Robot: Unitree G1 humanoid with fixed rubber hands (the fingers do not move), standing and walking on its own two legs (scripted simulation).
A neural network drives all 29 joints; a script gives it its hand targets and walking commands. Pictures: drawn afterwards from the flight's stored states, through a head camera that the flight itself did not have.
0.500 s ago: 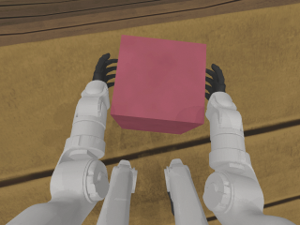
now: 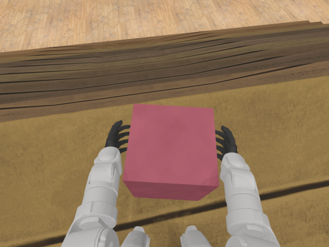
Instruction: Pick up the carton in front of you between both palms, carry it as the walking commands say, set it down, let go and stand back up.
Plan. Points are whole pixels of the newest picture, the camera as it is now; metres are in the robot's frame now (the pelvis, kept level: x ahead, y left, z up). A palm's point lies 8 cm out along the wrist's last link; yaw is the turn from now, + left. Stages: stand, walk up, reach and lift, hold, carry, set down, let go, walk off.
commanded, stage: reach and lift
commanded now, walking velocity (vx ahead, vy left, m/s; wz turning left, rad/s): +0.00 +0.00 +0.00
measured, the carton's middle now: (169, 157) +0.38 -0.01 -0.10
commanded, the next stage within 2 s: hold in 1.44 s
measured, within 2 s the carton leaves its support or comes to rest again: neither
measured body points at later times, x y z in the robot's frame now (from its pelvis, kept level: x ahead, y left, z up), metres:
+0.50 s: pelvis +0.03 +0.00 +0.07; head -0.01 -0.01 +0.52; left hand +0.33 +0.15 +0.09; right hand +0.33 -0.15 +0.09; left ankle +0.04 +0.13 -0.67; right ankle +0.04 -0.14 -0.67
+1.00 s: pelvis +0.02 +0.00 +0.08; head +0.00 +0.00 +0.52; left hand +0.33 +0.15 +0.10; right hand +0.33 -0.15 +0.10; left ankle +0.04 +0.13 -0.67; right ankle +0.04 -0.14 -0.67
